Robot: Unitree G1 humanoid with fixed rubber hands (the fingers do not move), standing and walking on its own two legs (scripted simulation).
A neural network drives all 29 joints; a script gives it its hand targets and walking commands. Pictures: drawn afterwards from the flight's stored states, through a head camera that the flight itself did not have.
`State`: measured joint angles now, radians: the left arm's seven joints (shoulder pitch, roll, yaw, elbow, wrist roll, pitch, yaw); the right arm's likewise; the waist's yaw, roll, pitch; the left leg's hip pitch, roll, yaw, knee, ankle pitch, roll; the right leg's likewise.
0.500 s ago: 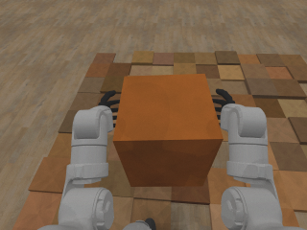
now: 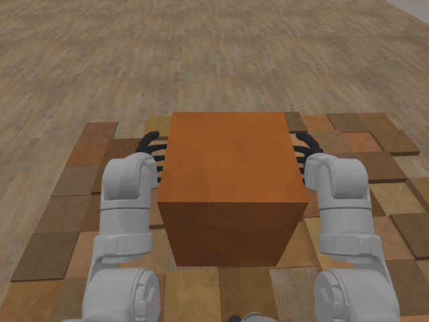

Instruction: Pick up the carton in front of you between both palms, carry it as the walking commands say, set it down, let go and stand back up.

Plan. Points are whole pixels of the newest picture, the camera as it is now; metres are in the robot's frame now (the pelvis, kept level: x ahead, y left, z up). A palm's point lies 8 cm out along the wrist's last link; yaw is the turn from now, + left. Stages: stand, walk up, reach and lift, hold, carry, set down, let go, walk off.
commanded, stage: carry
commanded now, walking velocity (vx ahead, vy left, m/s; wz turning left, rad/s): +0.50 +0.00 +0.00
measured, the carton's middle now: (227, 193) +0.35 -0.02 +0.06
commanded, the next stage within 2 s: none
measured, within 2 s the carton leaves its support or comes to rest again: neither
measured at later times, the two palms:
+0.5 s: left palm (137, 78) +0.61 +0.17 +0.17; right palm (262, 77) +0.62 -0.12 +0.17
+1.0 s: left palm (156, 41) +0.91 +0.17 +0.14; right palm (248, 43) +0.89 -0.13 +0.14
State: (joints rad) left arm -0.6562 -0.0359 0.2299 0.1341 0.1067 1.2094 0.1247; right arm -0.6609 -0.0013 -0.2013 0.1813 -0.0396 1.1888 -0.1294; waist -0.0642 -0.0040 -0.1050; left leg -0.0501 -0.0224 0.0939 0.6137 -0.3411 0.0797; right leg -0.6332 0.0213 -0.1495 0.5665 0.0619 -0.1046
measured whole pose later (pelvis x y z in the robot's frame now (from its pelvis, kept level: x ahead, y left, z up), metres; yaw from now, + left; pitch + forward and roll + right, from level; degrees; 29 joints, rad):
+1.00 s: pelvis +0.54 +0.02 +0.01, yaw +1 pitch +5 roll +1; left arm -0.74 0.01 0.26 0.25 0.08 1.25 0.12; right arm -0.70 0.03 -0.23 0.24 -0.08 1.24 -0.12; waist -0.05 -0.04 -0.10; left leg -0.05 -0.02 0.10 0.43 -0.47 0.02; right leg -0.57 -0.04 -0.08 0.49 0.06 -0.03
